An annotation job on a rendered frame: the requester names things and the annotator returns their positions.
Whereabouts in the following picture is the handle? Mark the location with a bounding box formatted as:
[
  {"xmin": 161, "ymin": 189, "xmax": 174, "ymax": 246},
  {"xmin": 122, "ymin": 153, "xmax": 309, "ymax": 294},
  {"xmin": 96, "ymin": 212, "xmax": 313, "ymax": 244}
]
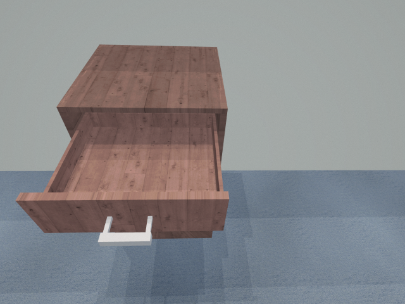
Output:
[{"xmin": 98, "ymin": 216, "xmax": 153, "ymax": 246}]

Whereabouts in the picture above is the drawer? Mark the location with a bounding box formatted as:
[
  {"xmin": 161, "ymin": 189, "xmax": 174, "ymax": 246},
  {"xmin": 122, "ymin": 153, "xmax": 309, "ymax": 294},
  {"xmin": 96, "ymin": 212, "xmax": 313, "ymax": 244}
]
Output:
[{"xmin": 15, "ymin": 113, "xmax": 229, "ymax": 233}]

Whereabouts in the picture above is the cabinet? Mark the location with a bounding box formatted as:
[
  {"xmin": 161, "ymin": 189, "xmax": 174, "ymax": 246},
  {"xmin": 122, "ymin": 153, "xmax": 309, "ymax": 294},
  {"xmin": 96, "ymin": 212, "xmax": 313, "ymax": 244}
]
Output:
[{"xmin": 57, "ymin": 44, "xmax": 228, "ymax": 239}]

